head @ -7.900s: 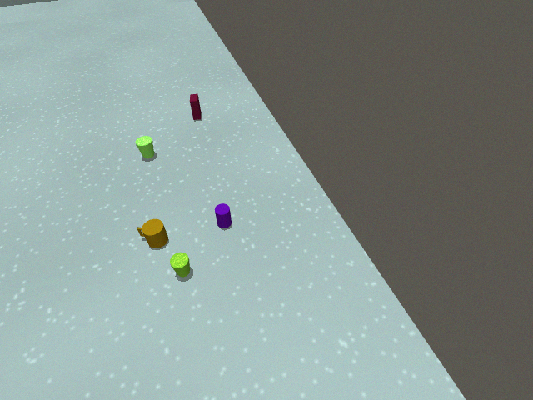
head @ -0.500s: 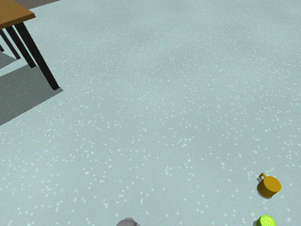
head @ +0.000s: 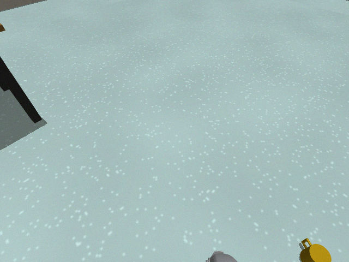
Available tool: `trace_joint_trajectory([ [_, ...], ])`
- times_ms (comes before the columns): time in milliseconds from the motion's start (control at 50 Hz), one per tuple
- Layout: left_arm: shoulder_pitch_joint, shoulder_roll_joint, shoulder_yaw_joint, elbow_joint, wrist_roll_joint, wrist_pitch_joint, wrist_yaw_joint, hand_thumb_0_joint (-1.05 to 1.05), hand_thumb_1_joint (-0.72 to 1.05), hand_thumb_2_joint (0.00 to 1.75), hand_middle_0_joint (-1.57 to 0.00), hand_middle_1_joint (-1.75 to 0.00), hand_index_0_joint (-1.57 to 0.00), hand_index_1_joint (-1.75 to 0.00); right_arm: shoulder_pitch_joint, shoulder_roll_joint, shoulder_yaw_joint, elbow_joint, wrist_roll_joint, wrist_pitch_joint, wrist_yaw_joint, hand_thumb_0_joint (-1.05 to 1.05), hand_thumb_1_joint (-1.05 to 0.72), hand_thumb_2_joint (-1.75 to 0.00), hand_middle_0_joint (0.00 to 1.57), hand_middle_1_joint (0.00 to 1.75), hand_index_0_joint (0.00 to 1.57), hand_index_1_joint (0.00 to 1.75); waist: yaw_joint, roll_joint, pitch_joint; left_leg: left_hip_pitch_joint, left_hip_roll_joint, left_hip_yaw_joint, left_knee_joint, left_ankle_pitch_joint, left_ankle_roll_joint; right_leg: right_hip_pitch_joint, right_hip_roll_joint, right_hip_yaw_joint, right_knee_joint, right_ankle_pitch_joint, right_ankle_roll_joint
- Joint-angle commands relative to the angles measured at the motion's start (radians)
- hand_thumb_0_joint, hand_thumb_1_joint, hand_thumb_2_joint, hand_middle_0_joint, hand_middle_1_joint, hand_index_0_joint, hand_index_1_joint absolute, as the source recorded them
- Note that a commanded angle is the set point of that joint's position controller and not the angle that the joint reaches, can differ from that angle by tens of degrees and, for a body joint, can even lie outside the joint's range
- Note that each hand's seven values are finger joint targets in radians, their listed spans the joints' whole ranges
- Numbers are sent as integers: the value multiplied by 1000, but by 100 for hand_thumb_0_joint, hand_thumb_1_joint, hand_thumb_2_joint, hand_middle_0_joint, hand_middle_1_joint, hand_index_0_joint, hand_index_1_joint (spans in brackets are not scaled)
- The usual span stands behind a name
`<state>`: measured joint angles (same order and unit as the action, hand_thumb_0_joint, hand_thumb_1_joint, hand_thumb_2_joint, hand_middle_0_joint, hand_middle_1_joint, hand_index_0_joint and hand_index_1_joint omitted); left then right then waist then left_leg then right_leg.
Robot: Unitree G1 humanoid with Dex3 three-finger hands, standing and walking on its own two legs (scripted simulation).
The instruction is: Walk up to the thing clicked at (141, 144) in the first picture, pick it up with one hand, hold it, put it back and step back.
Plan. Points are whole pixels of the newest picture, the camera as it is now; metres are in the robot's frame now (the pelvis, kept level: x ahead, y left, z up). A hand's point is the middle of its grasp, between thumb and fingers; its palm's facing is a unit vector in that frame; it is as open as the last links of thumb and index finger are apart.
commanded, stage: walk up
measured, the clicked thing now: out of the picture +0.68 -1.18 -0.72
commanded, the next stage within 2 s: none
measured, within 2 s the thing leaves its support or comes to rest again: neither
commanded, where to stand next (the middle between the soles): +0.45 +0.01 m, yaw +2 degrees
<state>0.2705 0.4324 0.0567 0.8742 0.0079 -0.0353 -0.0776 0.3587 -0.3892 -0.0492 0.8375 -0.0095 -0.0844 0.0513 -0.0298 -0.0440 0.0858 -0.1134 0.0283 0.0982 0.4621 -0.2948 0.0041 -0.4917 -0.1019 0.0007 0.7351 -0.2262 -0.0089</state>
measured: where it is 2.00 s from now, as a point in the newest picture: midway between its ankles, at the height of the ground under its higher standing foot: (174, 236)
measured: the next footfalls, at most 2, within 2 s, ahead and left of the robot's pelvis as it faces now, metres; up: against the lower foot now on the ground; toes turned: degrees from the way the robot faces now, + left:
right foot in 0.08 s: +0.19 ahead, -0.15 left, +0.00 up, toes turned -4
left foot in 0.60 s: +0.35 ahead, +0.11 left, +0.00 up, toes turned +7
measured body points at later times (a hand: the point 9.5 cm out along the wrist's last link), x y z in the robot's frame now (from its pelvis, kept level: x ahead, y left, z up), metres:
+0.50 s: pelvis +0.17 -0.04 +0.00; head +0.19 -0.05 +0.45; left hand +0.17 +0.29 -0.10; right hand +0.27 -0.35 -0.12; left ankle +0.29 +0.11 -0.70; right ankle +0.15 -0.15 -0.74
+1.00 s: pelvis +0.32 +0.01 +0.00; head +0.34 +0.01 +0.45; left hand +0.34 +0.34 -0.11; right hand +0.39 -0.30 -0.11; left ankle +0.31 +0.10 -0.74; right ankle +0.43 -0.14 -0.70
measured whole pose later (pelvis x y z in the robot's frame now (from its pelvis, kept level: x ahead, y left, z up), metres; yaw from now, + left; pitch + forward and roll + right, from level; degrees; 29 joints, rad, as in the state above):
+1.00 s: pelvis +0.32 +0.01 +0.00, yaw +2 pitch -3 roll +1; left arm 0.34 0.42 0.05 0.90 0.01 -0.04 -0.03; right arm 0.33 -0.38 -0.05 0.82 -0.02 -0.05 0.04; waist -0.02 -0.03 0.09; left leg -0.15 -0.02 0.09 0.46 -0.26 0.05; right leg -0.47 -0.09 0.00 0.75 -0.23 0.00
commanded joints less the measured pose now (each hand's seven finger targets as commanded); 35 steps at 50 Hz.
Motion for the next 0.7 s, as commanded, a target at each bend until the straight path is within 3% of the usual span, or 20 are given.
trace_joint_trajectory([
  [0, 0, 155, 58, -58, 0, -38, 6, 0, 90, 90, -20, -30, -20, -30, -78, -294, -85, -99, 11, -17, -15, 0, -90, -90, 20, 30, 20, 30, 39, 193, -18, -167, 225, -164, -145, 25, 192, 179, 19, -38, -110, 84, -11],
  [40, 92, 178, 72, -18, 3, -46, 14, 0, 90, 90, -20, -30, -20, -30, -96, -272, -76, -106, 8, -7, -17, 0, -90, -90, 20, 30, 20, 30, 94, 116, -58, -224, 203, -147, -13, -2, 157, 354, 45, -56, -157, 98, -14],
  [60, 148, 212, 88, 1, 7, -55, 22, 0, 90, 90, -20, -30, -20, -30, -72, -236, -63, -106, 3, -5, -16, 0, -90, -90, 20, 30, 20, 30, 116, 12, -103, -284, 149, -100, 163, 27, 136, 487, 61, -46, -186, 27, -24],
  [80, 222, 265, 109, 10, 13, -66, 36, 0, 90, 90, -20, -30, -20, -30, -1, -172, -41, -100, 5, -5, -15, 0, -90, -90, 20, 30, 20, 30, 145, -203, -154, -361, 52, -17, 440, -15, 97, 582, -36, 114, -325, -177, -52],
  [100, 223, 331, 117, -19, 11, -78, 46, 0, 90, 90, -20, -30, -20, -30, 37, -137, -25, -107, 8, 2, -13, 0, -90, -90, 20, 30, 20, 30, 121, -291, -132, -540, -60, -36, 647, -228, 42, 608, -273, 549, -477, -309, -130],
  [120, 181, 347, 110, -26, -3, -73, 47, 0, 90, 90, -20, -30, -20, -30, 4, -239, -54, -83, 1, 15, -26, 0, -90, -90, 20, 30, 20, 30, 124, -186, -93, -554, -26, -115, 721, -240, 35, 525, -343, 675, -516, -344, -217],
  [140, 134, 330, 104, -44, -10, -69, 48, 0, 90, 90, -20, -30, -20, -30, -14, -270, -62, -65, 1, 18, -31, 0, -90, -90, 20, 30, 20, 30, 104, -141, -36, -548, 16, -157, 734, -202, 33, 432, -337, 654, -526, -326, -238],
  [180, 75, 264, 85, -56, -16, -74, 58, 0, 90, 90, -20, -30, -20, -30, -2, -244, -61, -24, 24, 21, -24, 0, -90, -90, 20, 30, 20, 30, 67, -65, 8, -488, 34, -232, 692, -83, 38, 352, -221, 378, -507, -111, -142],
  [200, 39, 243, 78, -60, -19, -76, 59, 0, 90, 90, -20, -30, -20, -30, 35, -227, -56, -6, 26, 27, -19, 0, -90, -90, 20, 30, 20, 30, 35, -104, -2, -455, 39, -209, 642, -43, 36, 338, -172, 265, -495, -21, -108],
  [240, 48, 226, 70, -60, -15, -83, 60, 0, 90, 90, -20, -30, -20, -30, 55, -208, -54, 9, 20, 38, -8, 0, -90, -90, 20, 30, 20, 30, 30, -123, -23, -395, 15, -184, 601, 25, 26, 310, -121, 151, -483, 137, -104],
  [300, 87, 214, 70, -79, -7, -89, 61, 0, 90, 90, -20, -30, -20, -30, -14, -198, -58, -16, 8, 47, 3, 0, -90, -90, 20, 30, 20, 30, 53, -88, -27, -445, 3, -182, 507, 61, 2, 368, -137, 106, -490, 200, -144],
  [440, 112, 239, 84, -97, 4, -82, 63, 0, 90, 90, -20, -30, -20, -30, -163, -182, -61, -75, -10, 37, 21, 0, -90, -90, 20, 30, 20, 30, 92, -57, 13, -421, 46, -145, 218, 113, -1, 392, -184, 70, -465, 102, -180],
  [520, 98, 253, 78, -102, 1, -76, 64, 0, 90, 90, -20, -30, -20, -30, -172, -187, -65, -78, -10, 25, 27, 0, -90, -90, 20, 30, 20, 30, 75, -44, -19, -275, 42, -75, 131, 97, 31, 350, -198, 54, -384, 159, -186],
  [560, 64, 252, 68, -106, -2, -70, 67, 0, 90, 90, -20, -30, -20, -30, -71, -195, -75, -49, -15, 18, 21, 0, -90, -90, 20, 30, 20, 30, 0, -1, -48, -84, 16, -61, 58, 118, 53, 255, -166, 13, -246, 182, -155],
  [580, 92, 208, 50, -111, -4, -67, 67, 0, 90, 90, -20, -30, -20, -30, 35, -243, -91, -14, -21, 11, 11, 0, -90, -90, 20, 30, 20, 30, -41, 123, -118, 82, -4, -88, 32, 57, 80, 198, -93, -40, -25, 237, -124],
  [600, 152, 130, 23, -115, -13, -61, 64, 0, 90, 90, -20, -30, -20, -30, 119, -321, -118, -9, -36, 5, -2, 0, -90, -90, 20, 30, 20, 30, -65, 353, -182, 213, 167, -361, -69, -106, 139, 36, 8, -105, 263, 73, -67],
  [620, 191, 116, 24, -106, -16, -51, 65, 0, 90, 90, -20, -30, -20, -30, 86, -360, -121, -45, -20, 2, -13, 0, -90, -90, 20, 30, 20, 30, -34, 361, -151, 256, 343, -730, -193, -218, 216, -168, 143, -69, 369, -290, -36],
  [640, 166, 218, 45, -81, -6, -38, 77, 0, 90, 90, -20, -30, -20, -30, 60, -359, -124, -50, 11, 7, -10, 0, -90, -90, 20, 30, 20, 30, -37, 251, -126, 166, 388, -763, -209, -262, 281, -143, 69, 16, 449, -329, -48],
  [660, 129, 236, 41, -76, -4, -37, 75, 0, 90, 90, -20, -30, -20, -30, 29, -331, -118, -53, 17, 12, -14, 0, -90, -90, 20, 30, 20, 30, -24, 174, -55, 37, 359, -671, -224, -219, 268, -124, 48, 51, 471, -276, -50],
  [680, 127, 224, 40, -69, -9, -37, 68, 0, 90, 90, -20, -30, -20, -30, -9, -294, -98, -64, 16, 11, -18, 0, -90, -90, 20, 30, 20, 30, -9, 142, -22, -20, 295, -529, -229, -107, 214, -91, 45, 88, 431, -206, -46],
])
